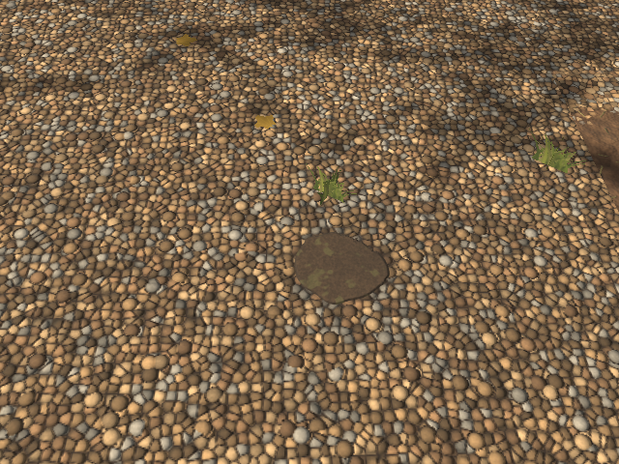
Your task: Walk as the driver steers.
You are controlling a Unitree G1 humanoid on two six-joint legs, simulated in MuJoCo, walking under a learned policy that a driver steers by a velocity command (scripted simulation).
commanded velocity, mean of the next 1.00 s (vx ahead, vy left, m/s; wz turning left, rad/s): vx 0.00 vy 0.00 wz -0.33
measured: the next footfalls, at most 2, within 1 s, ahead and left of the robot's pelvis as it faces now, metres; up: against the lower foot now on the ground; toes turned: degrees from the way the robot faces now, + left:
right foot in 0.34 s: +0.01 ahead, -0.15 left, +0.00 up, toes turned -15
left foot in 0.76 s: +0.07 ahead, +0.08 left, +0.00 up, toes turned -18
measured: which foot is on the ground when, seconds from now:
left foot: down 0.00-0.34, up 0.36-0.74, down 0.76-1.00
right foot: up 0.00-0.32, down 0.34-1.00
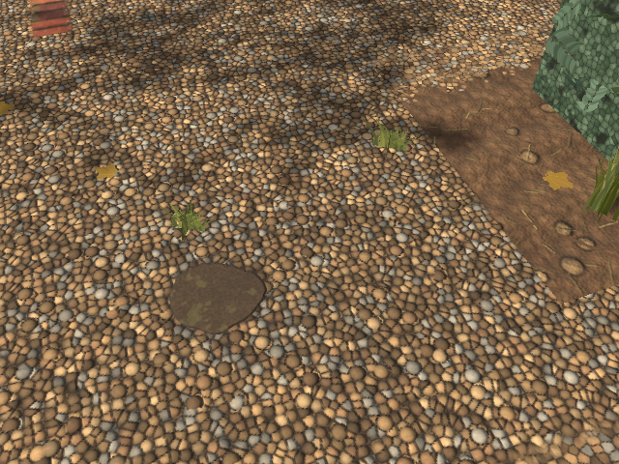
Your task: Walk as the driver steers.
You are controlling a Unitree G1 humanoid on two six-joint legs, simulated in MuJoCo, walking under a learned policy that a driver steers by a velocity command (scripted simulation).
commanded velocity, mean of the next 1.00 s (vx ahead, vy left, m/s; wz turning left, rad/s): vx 0.28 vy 0.00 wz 0.16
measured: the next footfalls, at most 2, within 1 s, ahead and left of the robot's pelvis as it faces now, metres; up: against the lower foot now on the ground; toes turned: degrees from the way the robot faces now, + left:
left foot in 0.90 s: +0.41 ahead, +0.13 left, +0.00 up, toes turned +11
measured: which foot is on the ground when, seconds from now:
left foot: down 0.00-0.44, up 0.46-0.88, down 0.90-1.00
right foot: down 0.00-0.92, up 0.94-1.00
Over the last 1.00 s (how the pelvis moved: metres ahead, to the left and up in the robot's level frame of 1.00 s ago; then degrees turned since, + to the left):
0.00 -0.03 0.00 -18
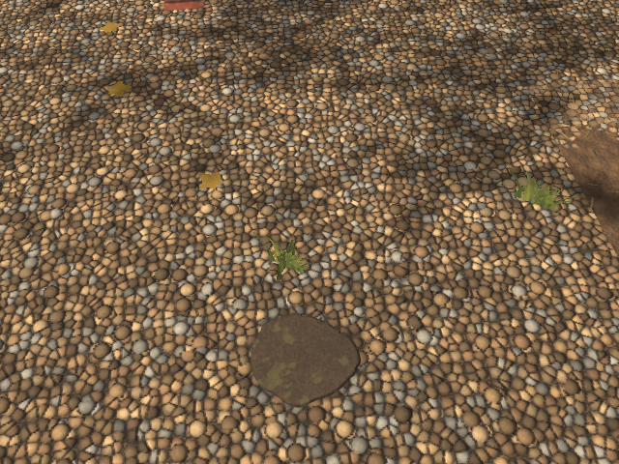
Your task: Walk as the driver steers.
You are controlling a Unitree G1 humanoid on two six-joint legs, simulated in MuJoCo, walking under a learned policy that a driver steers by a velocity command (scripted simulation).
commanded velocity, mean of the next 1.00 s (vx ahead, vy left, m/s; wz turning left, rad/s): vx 0.49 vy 0.00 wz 0.55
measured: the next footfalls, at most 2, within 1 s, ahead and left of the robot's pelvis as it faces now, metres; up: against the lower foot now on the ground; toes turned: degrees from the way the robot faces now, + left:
right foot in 0.40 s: +0.43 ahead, -0.11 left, +0.00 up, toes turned +18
left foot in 0.92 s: +0.57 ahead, +0.25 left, +0.00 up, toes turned +35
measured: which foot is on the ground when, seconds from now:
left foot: down 0.00-0.40, up 0.42-0.90, down 0.92-1.00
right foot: up 0.00-0.38, down 0.40-0.90, up 0.92-1.00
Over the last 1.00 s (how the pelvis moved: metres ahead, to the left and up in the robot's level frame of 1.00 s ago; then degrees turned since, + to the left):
0.29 0.05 -0.02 13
